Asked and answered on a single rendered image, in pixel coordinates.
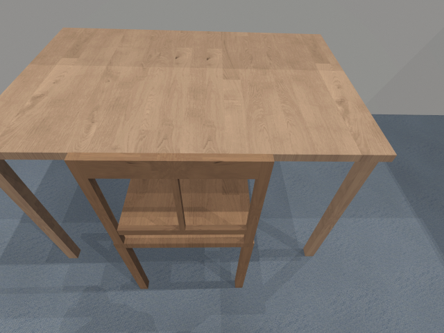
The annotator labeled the chair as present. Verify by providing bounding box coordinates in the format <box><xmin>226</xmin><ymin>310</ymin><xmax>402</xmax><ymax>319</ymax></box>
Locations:
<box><xmin>64</xmin><ymin>153</ymin><xmax>275</xmax><ymax>289</ymax></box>

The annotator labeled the table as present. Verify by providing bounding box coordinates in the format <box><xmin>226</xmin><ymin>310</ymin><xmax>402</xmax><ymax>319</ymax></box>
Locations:
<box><xmin>0</xmin><ymin>28</ymin><xmax>397</xmax><ymax>258</ymax></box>

